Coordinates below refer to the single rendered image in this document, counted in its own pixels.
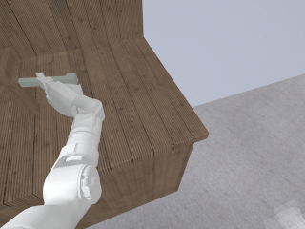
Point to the robot left hand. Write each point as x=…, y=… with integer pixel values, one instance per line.
x=59, y=95

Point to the robot left forearm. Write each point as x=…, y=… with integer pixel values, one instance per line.
x=84, y=136

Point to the robot left upper arm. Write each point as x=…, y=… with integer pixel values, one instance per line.
x=69, y=192

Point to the tap lever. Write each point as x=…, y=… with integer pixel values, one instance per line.
x=69, y=78

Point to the counter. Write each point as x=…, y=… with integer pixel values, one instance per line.
x=149, y=128

